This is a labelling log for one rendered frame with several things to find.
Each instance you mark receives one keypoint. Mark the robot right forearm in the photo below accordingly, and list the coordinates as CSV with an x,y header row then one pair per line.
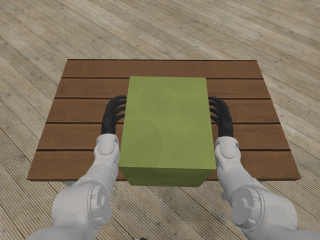
x,y
230,172

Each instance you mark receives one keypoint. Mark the table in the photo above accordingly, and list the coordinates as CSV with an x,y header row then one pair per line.
x,y
65,151

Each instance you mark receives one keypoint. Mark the robot right hand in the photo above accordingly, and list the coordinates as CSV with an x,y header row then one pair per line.
x,y
223,119

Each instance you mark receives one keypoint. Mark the carton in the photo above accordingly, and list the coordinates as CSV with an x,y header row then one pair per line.
x,y
167,138

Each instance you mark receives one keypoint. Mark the robot left upper arm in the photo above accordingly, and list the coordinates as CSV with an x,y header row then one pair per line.
x,y
78,214

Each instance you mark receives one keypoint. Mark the robot right upper arm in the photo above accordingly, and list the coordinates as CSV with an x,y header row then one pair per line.
x,y
262,215

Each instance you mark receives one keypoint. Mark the robot left forearm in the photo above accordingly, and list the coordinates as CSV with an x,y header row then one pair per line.
x,y
104,170

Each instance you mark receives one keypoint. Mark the robot left hand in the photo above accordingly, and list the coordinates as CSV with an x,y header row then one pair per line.
x,y
110,117

